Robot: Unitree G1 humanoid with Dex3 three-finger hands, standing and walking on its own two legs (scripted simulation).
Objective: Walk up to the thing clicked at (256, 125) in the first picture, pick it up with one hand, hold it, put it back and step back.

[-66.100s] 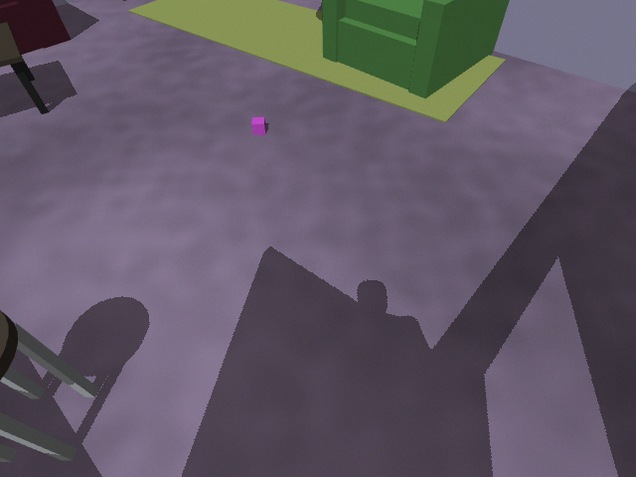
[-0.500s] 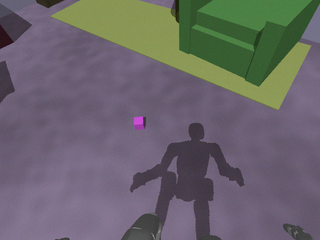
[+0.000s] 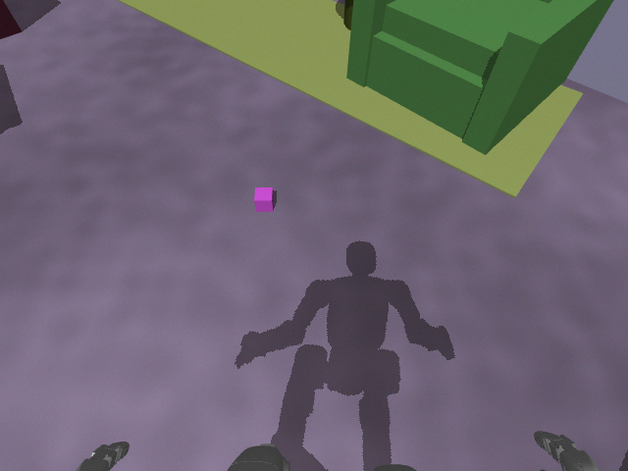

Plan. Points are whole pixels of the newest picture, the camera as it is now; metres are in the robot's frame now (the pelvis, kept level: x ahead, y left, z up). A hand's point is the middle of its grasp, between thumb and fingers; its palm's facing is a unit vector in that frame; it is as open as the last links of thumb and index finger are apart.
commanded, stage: step back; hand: left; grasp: from above
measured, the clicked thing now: (264, 199) +1.11 +0.26 -0.72
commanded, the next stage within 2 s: stand in 0.98 s
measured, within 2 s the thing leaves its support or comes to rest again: neither
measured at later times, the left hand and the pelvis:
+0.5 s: hand out of the picture +0.04 +0.29 -0.14, palm faces -0.03 -0.92 -0.38, open 7.4 cm; pelvis -0.04 +0.01 +0.01, yaw +0 degrees
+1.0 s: hand out of the picture +0.10 +0.27 -0.15, palm faces +0.05 -0.94 -0.35, open 7.4 cm; pelvis +0.02 +0.00 +0.00, yaw +2 degrees
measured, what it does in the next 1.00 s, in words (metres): steps on the spot: right foot, then left foot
